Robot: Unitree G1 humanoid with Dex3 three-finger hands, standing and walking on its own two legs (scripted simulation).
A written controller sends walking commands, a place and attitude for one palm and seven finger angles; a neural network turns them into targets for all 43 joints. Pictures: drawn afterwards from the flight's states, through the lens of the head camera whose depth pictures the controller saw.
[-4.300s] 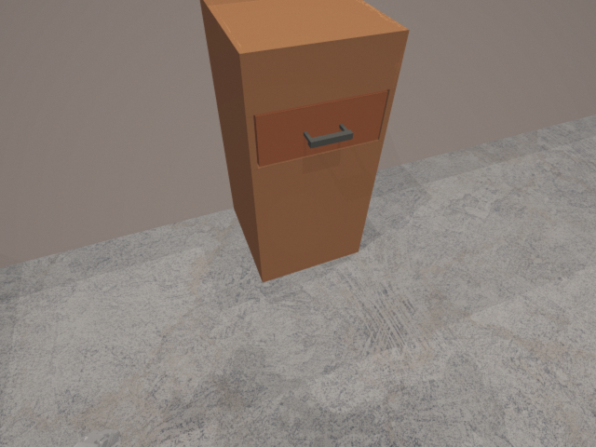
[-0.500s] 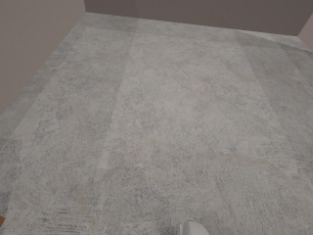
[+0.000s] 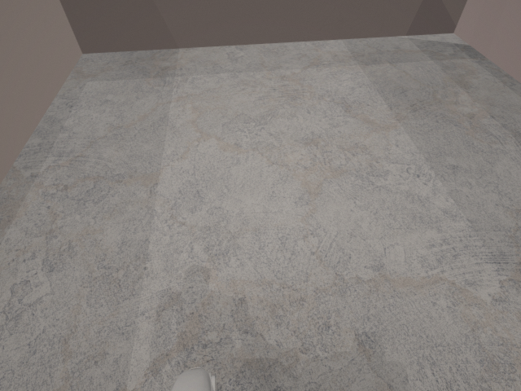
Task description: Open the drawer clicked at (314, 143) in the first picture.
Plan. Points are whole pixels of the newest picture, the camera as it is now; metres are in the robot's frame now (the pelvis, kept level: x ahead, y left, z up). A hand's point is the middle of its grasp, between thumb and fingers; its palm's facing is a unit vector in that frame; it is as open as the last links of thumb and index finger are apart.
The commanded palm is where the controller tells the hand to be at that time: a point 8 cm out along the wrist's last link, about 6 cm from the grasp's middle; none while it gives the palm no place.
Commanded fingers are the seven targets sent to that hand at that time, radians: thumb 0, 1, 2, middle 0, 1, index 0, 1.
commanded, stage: turn to face it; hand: left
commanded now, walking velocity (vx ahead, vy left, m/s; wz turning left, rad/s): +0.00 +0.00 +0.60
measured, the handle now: out of the picture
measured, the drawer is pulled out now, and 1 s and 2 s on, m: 0.00 0.00 0.00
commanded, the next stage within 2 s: none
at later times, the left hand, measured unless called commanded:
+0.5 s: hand out of the picture +0.13 +0.26 -0.18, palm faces +0.29 -0.94 -0.19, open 7.4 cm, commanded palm none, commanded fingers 0.00 0.90 0.90 -0.20 -0.30 -0.20 -0.30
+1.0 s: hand out of the picture +0.10 +0.19 -0.14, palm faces +0.50 -0.81 -0.30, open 7.4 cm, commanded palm none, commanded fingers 0.00 0.90 0.90 -0.20 -0.30 -0.20 -0.30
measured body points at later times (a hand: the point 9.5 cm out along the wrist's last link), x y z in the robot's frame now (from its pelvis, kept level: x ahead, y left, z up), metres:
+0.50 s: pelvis +0.11 +0.06 -0.01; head +0.14 +0.09 +0.44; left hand +0.12 +0.31 -0.16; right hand +0.23 -0.17 -0.14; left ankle +0.18 +0.13 -0.74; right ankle +0.14 -0.12 -0.66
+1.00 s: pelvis +0.13 -0.02 +0.00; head +0.17 -0.04 +0.45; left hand +0.07 +0.23 -0.12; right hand +0.30 -0.23 -0.16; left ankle +0.07 +0.11 -0.65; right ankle +0.14 -0.12 -0.74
